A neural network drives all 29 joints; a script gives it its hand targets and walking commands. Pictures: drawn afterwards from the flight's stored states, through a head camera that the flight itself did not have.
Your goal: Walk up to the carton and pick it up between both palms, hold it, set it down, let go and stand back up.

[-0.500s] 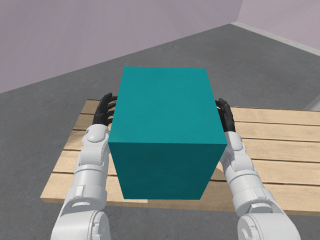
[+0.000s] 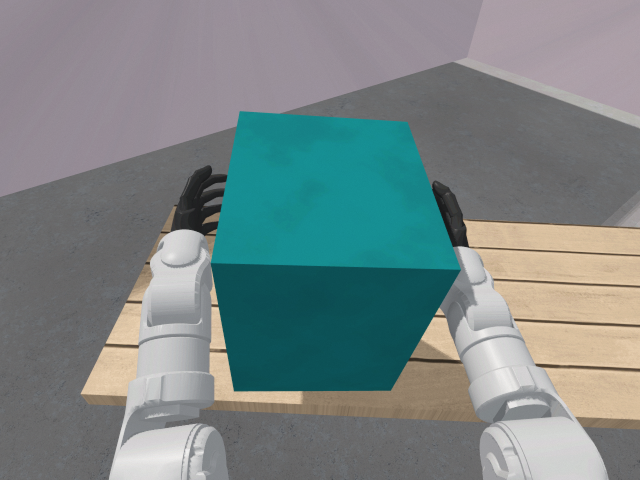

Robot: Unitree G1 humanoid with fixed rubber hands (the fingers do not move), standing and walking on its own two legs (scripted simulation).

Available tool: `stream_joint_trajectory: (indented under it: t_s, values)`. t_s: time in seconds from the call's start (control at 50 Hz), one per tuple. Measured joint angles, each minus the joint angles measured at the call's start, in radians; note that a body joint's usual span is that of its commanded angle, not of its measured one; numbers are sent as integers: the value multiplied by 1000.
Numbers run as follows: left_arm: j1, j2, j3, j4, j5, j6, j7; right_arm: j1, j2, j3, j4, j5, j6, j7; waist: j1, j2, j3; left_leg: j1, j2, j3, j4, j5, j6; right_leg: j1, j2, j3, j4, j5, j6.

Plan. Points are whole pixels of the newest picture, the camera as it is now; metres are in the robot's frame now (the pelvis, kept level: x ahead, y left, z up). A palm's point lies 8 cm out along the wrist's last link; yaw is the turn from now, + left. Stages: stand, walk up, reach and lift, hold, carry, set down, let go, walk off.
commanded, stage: reach and lift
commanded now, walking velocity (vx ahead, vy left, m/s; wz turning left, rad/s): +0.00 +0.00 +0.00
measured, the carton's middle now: (319, 258) +0.40 -0.01 +0.09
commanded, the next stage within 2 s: hold in 1.24 s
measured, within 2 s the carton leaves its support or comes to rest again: neither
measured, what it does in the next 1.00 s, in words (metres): stands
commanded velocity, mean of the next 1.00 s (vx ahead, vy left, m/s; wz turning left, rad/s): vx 0.00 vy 0.00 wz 0.00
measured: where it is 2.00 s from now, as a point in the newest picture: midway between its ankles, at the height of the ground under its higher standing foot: outside the picture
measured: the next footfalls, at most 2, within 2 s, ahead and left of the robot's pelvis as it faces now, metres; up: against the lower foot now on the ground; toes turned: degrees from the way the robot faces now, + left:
none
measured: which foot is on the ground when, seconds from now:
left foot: down 0.00-1.00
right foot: down 0.00-1.00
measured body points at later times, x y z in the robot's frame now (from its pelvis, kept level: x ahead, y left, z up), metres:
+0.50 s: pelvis +0.00 -0.01 +0.00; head -0.04 +0.02 +0.45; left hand +0.38 +0.15 +0.19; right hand +0.37 -0.17 +0.17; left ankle +0.00 +0.10 -0.75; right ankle +0.02 -0.11 -0.75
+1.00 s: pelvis +0.00 +0.00 +0.00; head -0.05 +0.03 +0.45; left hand +0.38 +0.15 +0.20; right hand +0.37 -0.17 +0.18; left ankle +0.00 +0.10 -0.75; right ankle +0.02 -0.11 -0.75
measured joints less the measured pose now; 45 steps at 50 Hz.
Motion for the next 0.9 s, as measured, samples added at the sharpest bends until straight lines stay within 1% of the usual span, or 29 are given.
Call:
stream_joint_trajectory:
  t_s: [0.32, 0.42, 0.56, 0.9]
  values:
    - [11, -6, 17, -132, 28, 119, -18, -34, -9, 34, -41, 39, 74, 0, -9, -6, 12, 42, 6, -9, -3, 0, -9, 41, 6, -8, 4, -8, -9]
    - [-1, -4, 30, -130, 34, 137, -29, -43, -1, 24, -38, 30, 93, 0, -11, -8, 13, 46, 4, -10, -7, 3, -9, 42, 4, -10, 8, -9, -10]
    - [-18, 1, 30, -128, 34, 145, -32, -52, 0, 14, -45, 27, 100, 0, -12, -5, 15, 41, 3, -10, -5, 4, -8, 38, 3, -10, 10, -8, -9]
    - [-20, 0, 28, -162, 46, 178, -33, -67, -11, 29, -52, 51, 119, -1, -19, -7, 15, 54, 3, -7, 1, -5, -5, 56, 3, -7, 6, -12, -5]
